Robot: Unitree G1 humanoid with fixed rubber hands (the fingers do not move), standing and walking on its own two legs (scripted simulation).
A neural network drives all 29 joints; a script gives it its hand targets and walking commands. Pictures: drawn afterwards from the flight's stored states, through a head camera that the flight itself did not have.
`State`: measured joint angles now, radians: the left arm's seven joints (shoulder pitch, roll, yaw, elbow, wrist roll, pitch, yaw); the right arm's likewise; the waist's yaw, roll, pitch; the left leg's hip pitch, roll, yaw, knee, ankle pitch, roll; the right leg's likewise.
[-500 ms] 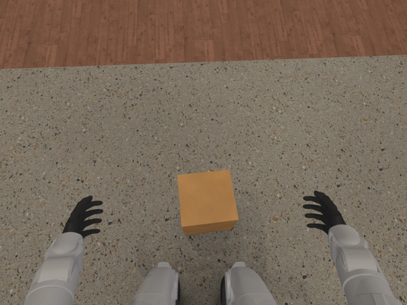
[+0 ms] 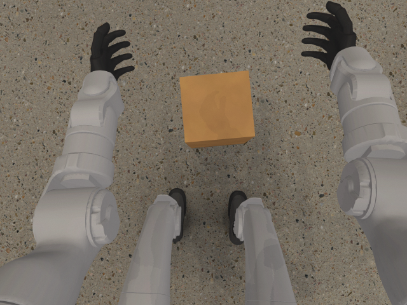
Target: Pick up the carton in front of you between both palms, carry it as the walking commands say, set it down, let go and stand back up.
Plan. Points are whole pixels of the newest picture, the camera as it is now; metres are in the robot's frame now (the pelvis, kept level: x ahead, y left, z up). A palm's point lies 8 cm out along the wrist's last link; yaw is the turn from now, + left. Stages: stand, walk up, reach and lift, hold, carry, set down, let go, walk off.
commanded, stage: reach and lift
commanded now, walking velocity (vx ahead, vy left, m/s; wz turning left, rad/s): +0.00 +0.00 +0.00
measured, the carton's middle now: (215, 114) +0.51 -0.01 -0.52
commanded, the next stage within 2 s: none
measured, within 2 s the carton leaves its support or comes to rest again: leaves its support in 1.80 s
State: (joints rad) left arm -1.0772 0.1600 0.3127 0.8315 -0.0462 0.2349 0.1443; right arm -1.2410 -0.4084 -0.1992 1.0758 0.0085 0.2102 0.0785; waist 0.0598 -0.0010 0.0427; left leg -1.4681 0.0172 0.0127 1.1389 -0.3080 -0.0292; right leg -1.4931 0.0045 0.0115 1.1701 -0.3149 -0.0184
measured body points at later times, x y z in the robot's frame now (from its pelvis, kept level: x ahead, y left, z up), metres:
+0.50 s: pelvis +0.02 +0.01 -0.13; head +0.36 -0.01 +0.16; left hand +0.51 +0.19 -0.30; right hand +0.54 -0.20 -0.30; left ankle +0.10 +0.14 -0.61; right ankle +0.10 -0.11 -0.61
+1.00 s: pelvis -0.03 +0.01 -0.27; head +0.35 -0.01 -0.04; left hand +0.52 +0.19 -0.46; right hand +0.55 -0.19 -0.47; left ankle +0.10 +0.14 -0.61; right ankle +0.10 -0.11 -0.61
